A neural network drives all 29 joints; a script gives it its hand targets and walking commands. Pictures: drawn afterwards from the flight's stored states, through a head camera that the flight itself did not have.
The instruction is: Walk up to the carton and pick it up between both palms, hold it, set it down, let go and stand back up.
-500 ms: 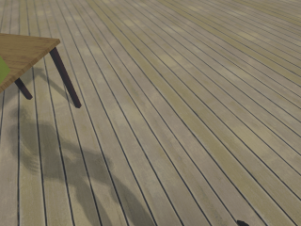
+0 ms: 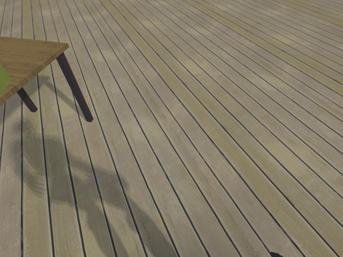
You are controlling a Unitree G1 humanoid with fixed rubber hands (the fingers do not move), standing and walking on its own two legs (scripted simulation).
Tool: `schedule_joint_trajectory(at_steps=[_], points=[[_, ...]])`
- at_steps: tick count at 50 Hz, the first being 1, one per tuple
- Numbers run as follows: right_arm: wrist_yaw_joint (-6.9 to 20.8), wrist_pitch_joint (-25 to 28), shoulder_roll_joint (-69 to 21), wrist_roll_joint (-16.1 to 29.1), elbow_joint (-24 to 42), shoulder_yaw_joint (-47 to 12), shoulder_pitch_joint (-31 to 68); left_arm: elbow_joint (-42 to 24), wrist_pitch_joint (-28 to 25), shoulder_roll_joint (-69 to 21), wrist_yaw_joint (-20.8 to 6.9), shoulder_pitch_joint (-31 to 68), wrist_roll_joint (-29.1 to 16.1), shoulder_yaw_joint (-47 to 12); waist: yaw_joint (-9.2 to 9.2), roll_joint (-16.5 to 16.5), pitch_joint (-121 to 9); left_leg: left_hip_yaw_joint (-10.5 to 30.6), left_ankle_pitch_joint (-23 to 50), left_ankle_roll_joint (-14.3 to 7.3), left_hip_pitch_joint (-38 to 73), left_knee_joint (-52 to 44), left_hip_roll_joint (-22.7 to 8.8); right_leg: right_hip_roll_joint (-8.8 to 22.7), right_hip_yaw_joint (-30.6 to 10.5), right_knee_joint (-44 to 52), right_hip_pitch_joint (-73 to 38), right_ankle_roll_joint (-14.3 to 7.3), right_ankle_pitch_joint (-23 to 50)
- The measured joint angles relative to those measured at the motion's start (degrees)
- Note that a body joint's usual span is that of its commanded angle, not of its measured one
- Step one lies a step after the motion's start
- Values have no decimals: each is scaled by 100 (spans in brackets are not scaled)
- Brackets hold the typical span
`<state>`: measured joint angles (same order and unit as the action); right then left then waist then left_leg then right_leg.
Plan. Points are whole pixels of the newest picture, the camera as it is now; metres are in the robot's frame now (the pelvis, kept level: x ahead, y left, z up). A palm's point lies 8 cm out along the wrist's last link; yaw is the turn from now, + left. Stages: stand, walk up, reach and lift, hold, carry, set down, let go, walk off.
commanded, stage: walk up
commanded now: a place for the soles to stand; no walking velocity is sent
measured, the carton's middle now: out of the picture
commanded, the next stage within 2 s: none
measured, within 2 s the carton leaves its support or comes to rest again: neither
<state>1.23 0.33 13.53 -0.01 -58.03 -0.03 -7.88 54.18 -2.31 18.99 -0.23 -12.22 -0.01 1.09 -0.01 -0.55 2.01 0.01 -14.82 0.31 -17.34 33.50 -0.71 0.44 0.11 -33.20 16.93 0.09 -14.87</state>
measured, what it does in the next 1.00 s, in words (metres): walks ahead, turning left: left foot, then right foot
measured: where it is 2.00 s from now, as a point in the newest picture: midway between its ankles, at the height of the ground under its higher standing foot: (132, 227)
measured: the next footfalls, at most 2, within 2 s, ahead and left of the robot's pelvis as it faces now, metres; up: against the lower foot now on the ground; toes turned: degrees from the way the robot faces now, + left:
left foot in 0.26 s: +0.08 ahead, +0.22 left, +0.00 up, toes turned +14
right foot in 0.54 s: +0.19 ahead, +0.06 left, +0.00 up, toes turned +13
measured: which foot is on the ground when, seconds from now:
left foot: down 0.00-0.00, up 0.02-0.24, down 0.26-0.56, up 0.58-0.98, down 1.00-1.00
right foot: down 0.00-0.24, up 0.26-0.52, down 0.54-1.00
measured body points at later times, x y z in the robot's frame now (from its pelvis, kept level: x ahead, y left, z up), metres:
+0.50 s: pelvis +0.07 +0.09 -0.01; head +0.08 +0.10 +0.44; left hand +0.08 +0.44 -0.11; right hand +0.21 -0.17 -0.13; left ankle +0.04 +0.21 -0.73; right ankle +0.13 +0.04 -0.71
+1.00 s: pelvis +0.19 +0.18 -0.01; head +0.19 +0.19 +0.44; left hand +0.12 +0.51 -0.12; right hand +0.40 -0.04 -0.12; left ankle +0.18 +0.34 -0.73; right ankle +0.16 +0.05 -0.73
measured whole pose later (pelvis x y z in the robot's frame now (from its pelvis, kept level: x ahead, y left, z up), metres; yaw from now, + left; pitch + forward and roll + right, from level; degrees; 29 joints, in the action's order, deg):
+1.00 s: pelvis +0.19 +0.18 -0.01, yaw +29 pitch -3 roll -2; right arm 4.5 0.1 20.1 0.0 -51.5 1.2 -13.2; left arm 52.0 -3.0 21.8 -3.0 -12.1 0.0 7.3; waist 0.0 -0.5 3.2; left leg 1.1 -14.4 -0.6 -21.2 40.2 -5.1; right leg 3.3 14.9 -33.3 2.2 -0.3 -26.3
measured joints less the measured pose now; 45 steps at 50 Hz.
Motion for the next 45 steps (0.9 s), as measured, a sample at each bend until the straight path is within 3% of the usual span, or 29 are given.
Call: schedule_joint_trajectory(at_steps=[6,11,13,14,16,18,21,25,26,29,31,35,40,45], points=[[363,-256,351,0,321,14,-257,-22,-133,146,43,8,1,506,-1,26,-4,3,-475,98,-481,1724,-97,420,345,1,-388,43,-225],[474,-296,565,0,409,88,-458,-28,-132,431,-96,71,2,682,5,28,-175,9,-619,72,-430,1237,-435,787,732,-84,-595,278,-477],[469,-229,630,0,416,119,-513,-60,-94,564,-156,115,3,703,9,58,-142,4,-528,1,-261,712,-370,977,787,-691,-441,122,-869],[466,-207,627,0,413,122,-524,-56,-33,629,-168,172,3,704,13,149,-33,1,-506,16,-263,881,-240,1046,685,-1260,-312,66,-1108],[464,-202,624,0,414,122,-608,-62,44,659,-175,184,3,670,15,231,-29,24,-524,-20,-246,933,-81,813,415,-2200,109,41,-1243],[461,-202,623,0,416,121,-651,-65,38,657,-209,184,3,599,10,244,-35,67,-452,-97,-151,706,-12,487,391,-2401,414,32,-1252],[402,-150,623,0,418,122,-652,-67,-5,612,-223,183,2,536,6,280,-35,74,-319,-104,10,340,109,135,383,-2151,719,18,-1254],[373,-103,622,0,478,121,-655,-71,-109,490,-207,182,2,481,4,275,-36,86,-387,-104,151,211,276,-106,376,-1375,771,-62,-1254],[368,-93,622,0,516,121,-655,-76,-148,456,-200,181,2,480,2,279,-37,86,-423,-98,162,211,324,-116,372,-1130,746,-93,-1229],[352,-91,620,-1,585,121,-570,-72,-303,318,-131,109,2,506,-12,197,38,97,-615,-106,118,653,376,-114,413,-532,484,-366,28],[331,-96,620,-1,587,121,-577,-72,-307,224,-87,88,2,499,-14,154,73,96,-680,-106,-85,1470,381,-45,500,-471,225,-487,-128],[331,-98,622,0,592,120,-582,-73,-307,98,-76,45,2,501,-9,81,90,107,-451,-83,-352,2154,157,128,726,30,-462,-396,-281],[331,-98,623,0,593,120,-567,-73,-307,92,-149,19,2,550,-7,1,111,108,39,62,-498,2116,-285,185,984,499,-1124,-320,-337],[331,-98,624,0,593,120,-522,-109,-262,148,-222,10,2,629,-6,-28,138,108,47,113,-499,1533,-475,195,1231,533,-1488,-227,-620]])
